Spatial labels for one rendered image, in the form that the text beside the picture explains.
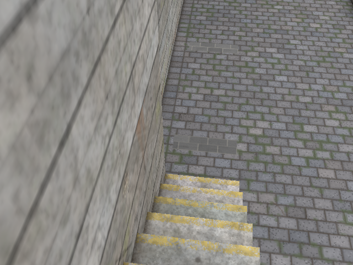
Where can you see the stairs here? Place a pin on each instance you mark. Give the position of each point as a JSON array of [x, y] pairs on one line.
[[196, 221]]

